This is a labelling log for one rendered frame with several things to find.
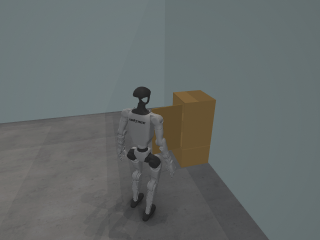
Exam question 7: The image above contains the right robot hand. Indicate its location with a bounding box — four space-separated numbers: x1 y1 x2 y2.
165 161 177 178

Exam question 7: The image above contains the robot left forearm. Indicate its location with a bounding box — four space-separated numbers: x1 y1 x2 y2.
117 133 125 150

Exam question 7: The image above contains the robot right shin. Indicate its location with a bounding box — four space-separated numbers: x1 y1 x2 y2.
145 183 158 214

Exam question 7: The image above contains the left robot hand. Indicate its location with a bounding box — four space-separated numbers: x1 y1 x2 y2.
117 147 127 161

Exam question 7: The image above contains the robot torso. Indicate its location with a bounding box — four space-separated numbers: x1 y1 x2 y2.
128 107 155 163

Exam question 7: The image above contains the cupboard door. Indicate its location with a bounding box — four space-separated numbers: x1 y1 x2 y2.
151 104 183 155

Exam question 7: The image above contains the robot right upper arm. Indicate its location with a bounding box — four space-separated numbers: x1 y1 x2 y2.
150 113 165 147

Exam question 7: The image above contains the robot right forearm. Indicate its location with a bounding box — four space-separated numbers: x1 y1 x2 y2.
159 138 173 165

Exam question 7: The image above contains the robot left upper arm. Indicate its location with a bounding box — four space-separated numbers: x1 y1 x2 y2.
117 108 133 136

